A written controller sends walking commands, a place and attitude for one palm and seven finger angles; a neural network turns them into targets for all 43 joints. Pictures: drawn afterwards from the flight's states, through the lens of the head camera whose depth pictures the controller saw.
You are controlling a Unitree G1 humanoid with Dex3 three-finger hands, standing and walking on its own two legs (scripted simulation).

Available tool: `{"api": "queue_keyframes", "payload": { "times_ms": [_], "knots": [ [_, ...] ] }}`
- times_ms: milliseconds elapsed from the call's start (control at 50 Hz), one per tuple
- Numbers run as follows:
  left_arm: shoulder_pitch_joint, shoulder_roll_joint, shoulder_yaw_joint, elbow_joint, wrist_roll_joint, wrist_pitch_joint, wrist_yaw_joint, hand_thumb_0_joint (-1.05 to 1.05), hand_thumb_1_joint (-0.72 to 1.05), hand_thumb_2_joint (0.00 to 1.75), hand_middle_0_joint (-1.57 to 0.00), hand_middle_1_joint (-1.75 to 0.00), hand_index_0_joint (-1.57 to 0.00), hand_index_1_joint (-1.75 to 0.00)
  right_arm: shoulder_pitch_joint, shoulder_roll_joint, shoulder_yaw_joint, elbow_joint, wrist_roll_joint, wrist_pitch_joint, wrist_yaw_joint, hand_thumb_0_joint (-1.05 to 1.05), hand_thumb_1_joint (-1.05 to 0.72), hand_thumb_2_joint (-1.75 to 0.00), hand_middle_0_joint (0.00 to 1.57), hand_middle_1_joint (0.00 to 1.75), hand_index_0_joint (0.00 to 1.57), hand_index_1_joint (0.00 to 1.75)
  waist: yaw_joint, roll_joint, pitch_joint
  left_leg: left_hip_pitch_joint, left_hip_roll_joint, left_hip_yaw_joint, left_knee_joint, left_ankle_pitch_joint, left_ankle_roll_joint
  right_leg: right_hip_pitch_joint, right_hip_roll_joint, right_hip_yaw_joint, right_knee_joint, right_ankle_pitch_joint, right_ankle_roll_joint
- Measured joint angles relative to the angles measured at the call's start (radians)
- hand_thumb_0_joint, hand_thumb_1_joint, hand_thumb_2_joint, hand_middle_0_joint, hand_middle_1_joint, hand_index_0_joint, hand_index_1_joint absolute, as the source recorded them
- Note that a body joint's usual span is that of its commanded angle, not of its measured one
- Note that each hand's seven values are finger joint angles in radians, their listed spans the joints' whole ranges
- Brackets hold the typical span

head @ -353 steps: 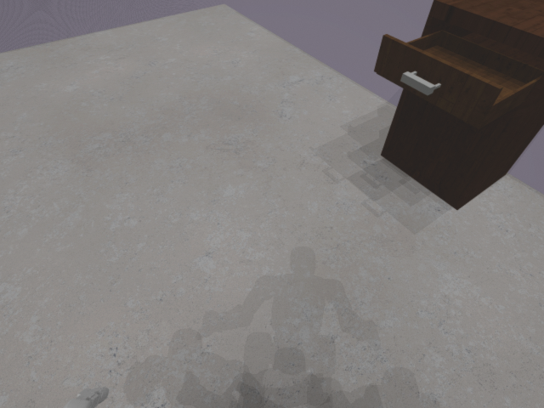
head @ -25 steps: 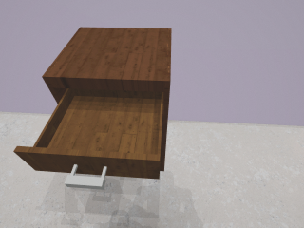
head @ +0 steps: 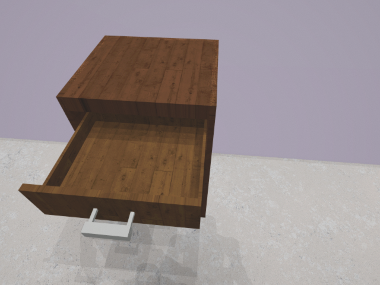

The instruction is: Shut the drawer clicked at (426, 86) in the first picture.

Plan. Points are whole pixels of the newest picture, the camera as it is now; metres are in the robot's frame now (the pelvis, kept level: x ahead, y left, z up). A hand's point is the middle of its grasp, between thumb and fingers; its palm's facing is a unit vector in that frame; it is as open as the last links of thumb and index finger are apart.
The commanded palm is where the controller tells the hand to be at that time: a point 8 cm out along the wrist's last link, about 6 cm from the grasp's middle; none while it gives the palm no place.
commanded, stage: look again from close up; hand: left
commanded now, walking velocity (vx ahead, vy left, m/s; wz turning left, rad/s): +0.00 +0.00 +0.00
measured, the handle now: (110, 222) +0.28 +0.23 -0.10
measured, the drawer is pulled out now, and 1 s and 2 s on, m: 0.30 0.30 0.30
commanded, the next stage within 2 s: raise the hand and make a fist in 0.38 s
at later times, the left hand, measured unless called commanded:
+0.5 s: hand out of the picture -0.02 +0.17 -0.17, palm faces +0.03 -0.98 -0.20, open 7.4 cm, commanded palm +0.08 +0.22 -0.07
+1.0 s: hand out of the picture +0.09 +0.18 -0.05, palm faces +0.03 -1.00 -0.01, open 5.4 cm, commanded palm +0.09 +0.23 -0.05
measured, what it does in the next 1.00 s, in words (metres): lowers itself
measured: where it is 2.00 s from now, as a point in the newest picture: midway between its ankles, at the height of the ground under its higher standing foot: outside the picture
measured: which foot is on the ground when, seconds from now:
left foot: down 0.00-1.00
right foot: down 0.00-1.00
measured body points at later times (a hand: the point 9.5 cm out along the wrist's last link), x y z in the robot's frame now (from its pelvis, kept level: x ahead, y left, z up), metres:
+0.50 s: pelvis +0.00 +0.01 +0.00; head +0.00 +0.00 +0.45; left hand -0.02 +0.23 -0.16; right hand -0.01 -0.21 -0.17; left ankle +0.00 +0.15 -0.74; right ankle -0.07 -0.09 -0.74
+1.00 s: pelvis -0.08 +0.01 -0.10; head -0.05 +0.02 +0.35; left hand +0.08 +0.23 -0.05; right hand +0.18 -0.20 -0.11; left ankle +0.00 +0.15 -0.74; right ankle -0.07 -0.09 -0.74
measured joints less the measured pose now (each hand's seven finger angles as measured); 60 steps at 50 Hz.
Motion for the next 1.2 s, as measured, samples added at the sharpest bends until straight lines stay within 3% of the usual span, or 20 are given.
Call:
{"api": "queue_keyframes", "payload": {
  "times_ms": [500,540,600,660,720,780,840,880,960,1040,1100,1200],
  "knots": [
    [0.011,-0.018,0.001,0.004,0.003,-0.004,0.009,0.0,0.91,0.9,-0.2,-0.29,-0.2,-0.3,0.036,0.022,0.001,0.012,0.0,-0.002,0.001,0.0,-0.92,-0.9,0.2,0.3,0.2,0.29,-0.003,0.001,-0.004,-0.029,-0.003,-0.005,0.032,-0.003,0.015,-0.006,-0.004,-0.006,-0.009,0.012,0.013],
    [0.122,0.001,0.004,-0.318,-0.056,0.086,0.025,0.03,0.94,0.9,-0.2,-0.3,-0.21,-0.3,0.066,0.002,0.006,-0.073,0.012,-0.054,-0.017,0.01,-0.92,-0.9,0.2,0.3,0.2,0.3,0.004,0.006,0.01,-0.036,-0.002,-0.013,0.046,-0.02,0.017,-0.027,-0.002,0.002,0.021,0.007,0.014],
    [0.221,0.043,0.007,-0.695,-0.122,0.023,0.06,0.05,0.98,0.9,-0.22,-0.31,-0.22,-0.32,0.093,-0.035,-0.014,-0.179,0.042,-0.197,-0.039,0.02,-0.92,-0.9,0.2,0.3,0.2,0.3,-0.009,0.015,-0.005,-0.083,-0.027,-0.026,0.08,-0.015,0.019,-0.081,-0.029,-0.011,0.098,-0.028,0.02],
    [0.182,0.039,0.021,-0.881,-0.155,-0.095,0.024,0.05,0.97,0.9,-0.24,-0.35,-0.25,-0.35,0.053,-0.086,-0.037,-0.264,0.031,-0.268,-0.045,0.01,-0.92,-0.9,0.2,0.3,0.2,0.3,-0.038,0.046,-0.048,-0.2,-0.04,-0.057,0.173,-0.032,0.034,-0.18,-0.044,-0.04,0.186,-0.056,0.027],
    [0.098,0.005,0.041,-0.928,-0.181,-0.272,-0.075,0.03,0.95,0.9,-0.28,-0.39,-0.29,-0.39,-0.015,-0.109,-0.065,-0.351,0.018,-0.293,-0.03,0.01,-0.92,-0.9,0.2,0.3,0.2,0.3,-0.04,0.04,-0.109,-0.35,-0.037,-0.057,0.291,-0.061,0.034,-0.339,-0.052,-0.035,0.324,-0.096,0.026],
    [0.054,-0.03,0.045,-0.93,-0.199,-0.448,-0.225,0.02,0.94,0.9,-0.33,-0.45,-0.33,-0.45,-0.083,-0.107,-0.087,-0.439,0.02,-0.297,-0.002,0.01,-0.91,-0.9,0.2,0.3,0.2,0.29,-0.03,0.008,-0.151,-0.493,-0.024,-0.051,0.423,-0.101,0.031,-0.489,-0.049,-0.02,0.469,-0.142,0.019],
    [0.071,-0.036,0.039,-0.951,-0.199,-0.532,-0.327,0.01,0.92,0.9,-0.39,-0.5,-0.39,-0.51,-0.132,-0.1,-0.098,-0.535,0.026,-0.275,0.016,0.01,-0.91,-0.9,0.2,0.3,0.2,0.29,-0.019,-0.019,-0.167,-0.604,-0.014,-0.054,0.549,-0.141,0.028,-0.599,-0.047,-0.015,0.597,-0.19,0.019],
    [0.105,-0.03,0.032,-0.983,-0.203,-0.511,-0.338,0.01,0.91,0.9,-0.43,-0.55,-0.43,-0.55,-0.15,-0.094,-0.096,-0.596,0.034,-0.248,0.015,0.01,-0.91,-0.9,0.2,0.3,0.2,0.29,-0.008,-0.025,-0.166,-0.652,-0.011,-0.064,0.616,-0.164,0.029,-0.641,-0.046,-0.02,0.662,-0.213,0.009],
    [0.177,0.001,0.036,-1.063,-0.203,-0.446,-0.29,0.01,0.9,0.9,-0.51,-0.63,-0.52,-0.63,-0.155,-0.075,-0.068,-0.672,0.04,-0.21,-0.004,0.01,-0.91,-0.9,0.2,0.3,0.2,0.29,0.019,-0.012,-0.159,-0.717,-0.006,-0.095,0.705,-0.189,0.028,-0.684,-0.041,-0.045,0.734,-0.24,0.005],
    [0.186,0.04,0.053,-1.137,-0.211,-0.447,-0.269,0.02,0.9,0.9,-0.59,-0.72,-0.59,-0.72,-0.13,-0.048,-0.019,-0.677,0.034,-0.206,-0.023,0.01,-0.91,-0.9,0.2,0.3,0.2,0.3,0.036,0.016,-0.154,-0.769,0.0,-0.133,0.757,-0.197,0.029,-0.71,-0.03,-0.078,0.76,-0.245,-0.001],
    [0.136,0.059,0.052,-1.16,-0.22,-0.434,-0.29,0.02,0.9,0.9,-0.65,-0.78,-0.65,-0.78,-0.104,-0.031,0.02,-0.646,0.033,-0.212,-0.029,0.01,-0.9,-0.9,0.2,0.3,0.2,0.3,0.033,0.038,-0.147,-0.794,0.002,-0.149,0.775,-0.195,0.032,-0.723,-0.025,-0.093,0.764,-0.239,0.0],
    [0.066,0.059,0.043,-1.152,-0.229,-0.325,-0.31,0.01,0.9,0.9,-0.75,-0.89,-0.75,-0.89,-0.043,-0.01,0.049,-0.593,0.039,-0.195,-0.034,0.01,-0.9,-0.9,0.21,0.3,0.21,0.3,-0.002,0.057,-0.14,-0.785,0.002,-0.14,0.754,-0.184,0.038,-0.717,-0.024,-0.083,0.738,-0.22,0.01]
  ]
}}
